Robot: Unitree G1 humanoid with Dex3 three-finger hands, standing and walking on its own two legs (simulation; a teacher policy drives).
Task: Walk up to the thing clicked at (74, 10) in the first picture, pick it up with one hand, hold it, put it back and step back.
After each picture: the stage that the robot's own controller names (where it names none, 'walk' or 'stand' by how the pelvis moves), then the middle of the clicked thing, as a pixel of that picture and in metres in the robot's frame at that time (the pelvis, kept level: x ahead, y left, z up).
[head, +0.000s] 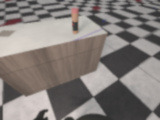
stand; (75, 22) +0.93 +0.22 +0.15
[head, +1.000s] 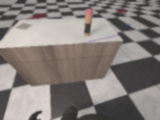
walk; (88, 24) +0.88 +0.12 +0.15
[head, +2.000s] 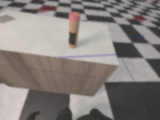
walk; (73, 32) +0.58 +0.19 +0.18
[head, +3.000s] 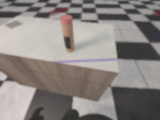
stand; (68, 36) +0.54 +0.20 +0.18
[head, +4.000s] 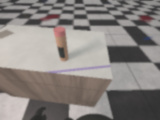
stand; (62, 46) +0.49 +0.22 +0.15
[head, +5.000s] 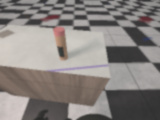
stand; (61, 45) +0.50 +0.23 +0.14
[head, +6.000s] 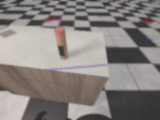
stand; (62, 45) +0.52 +0.24 +0.14
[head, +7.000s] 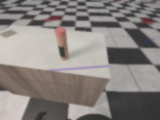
stand; (62, 45) +0.51 +0.23 +0.14
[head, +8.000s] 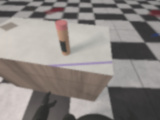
rise first; (64, 40) +0.52 +0.23 +0.15
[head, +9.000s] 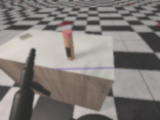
go down; (69, 46) +0.53 +0.23 +0.15
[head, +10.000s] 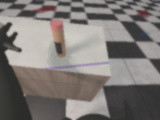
go down; (59, 41) +0.51 +0.20 +0.15
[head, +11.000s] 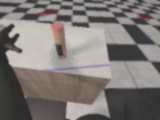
approach; (60, 43) +0.50 +0.21 +0.16
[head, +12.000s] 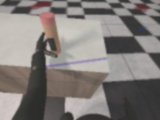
close in; (52, 36) +0.51 +0.23 +0.18
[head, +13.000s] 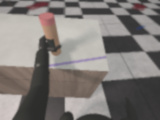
lift; (52, 37) +0.50 +0.22 +0.19
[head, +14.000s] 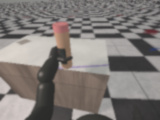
lift; (64, 48) +0.34 +0.16 +0.29
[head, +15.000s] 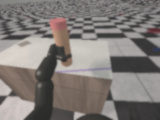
hold; (63, 45) +0.34 +0.16 +0.31
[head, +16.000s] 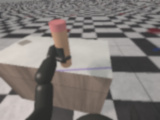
hold; (62, 47) +0.33 +0.17 +0.30
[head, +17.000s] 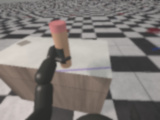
hold; (62, 47) +0.33 +0.17 +0.30
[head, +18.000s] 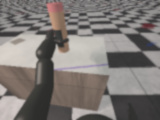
crouch; (60, 30) +0.43 +0.18 +0.35
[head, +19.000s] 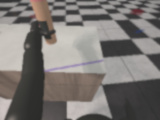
lower; (45, 21) +0.51 +0.23 +0.30
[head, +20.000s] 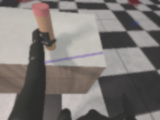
lower; (46, 31) +0.52 +0.23 +0.19
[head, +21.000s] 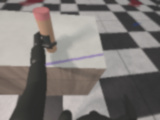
lower; (47, 34) +0.51 +0.23 +0.19
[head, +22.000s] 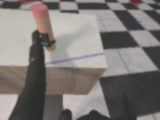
lower; (46, 32) +0.52 +0.23 +0.19
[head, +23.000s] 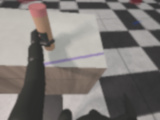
lower; (45, 31) +0.52 +0.23 +0.19
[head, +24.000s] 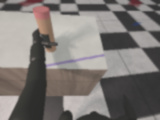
open; (47, 33) +0.52 +0.23 +0.19
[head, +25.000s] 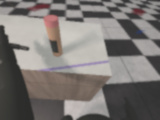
sink last; (55, 39) +0.50 +0.21 +0.18
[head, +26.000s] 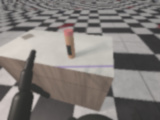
sink last; (70, 45) +0.56 +0.23 +0.15
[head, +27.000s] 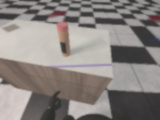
stand; (64, 41) +0.52 +0.23 +0.15
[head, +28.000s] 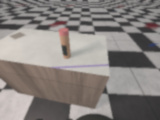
stand; (65, 44) +0.56 +0.23 +0.15
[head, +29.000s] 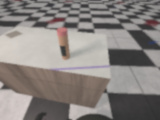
stand; (64, 45) +0.53 +0.23 +0.14
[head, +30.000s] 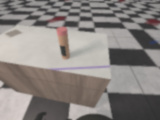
stand; (64, 45) +0.53 +0.23 +0.14
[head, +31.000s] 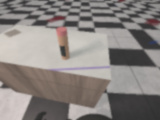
stand; (63, 45) +0.52 +0.23 +0.14
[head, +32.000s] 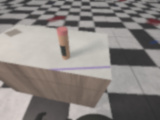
stand; (64, 45) +0.52 +0.23 +0.14
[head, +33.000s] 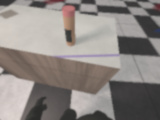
walk; (69, 29) +0.57 +0.18 +0.17
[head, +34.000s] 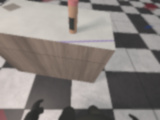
walk; (73, 17) +0.72 +0.21 +0.16
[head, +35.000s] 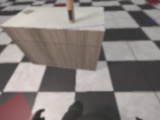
walk; (70, 10) +0.99 +0.31 +0.17
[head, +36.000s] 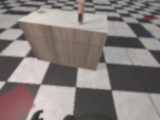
stand; (80, 14) +1.16 +0.21 +0.16
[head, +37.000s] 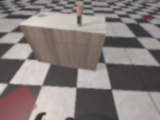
stand; (79, 16) +1.18 +0.21 +0.14
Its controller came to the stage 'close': yes
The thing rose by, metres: 0.20
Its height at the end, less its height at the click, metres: +0.00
